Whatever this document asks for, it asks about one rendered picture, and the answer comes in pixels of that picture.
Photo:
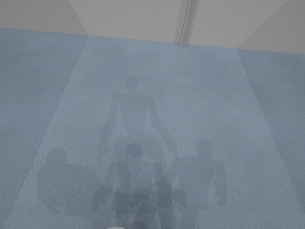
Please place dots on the panel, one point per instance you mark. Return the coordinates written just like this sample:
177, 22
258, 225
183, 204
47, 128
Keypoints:
188, 22

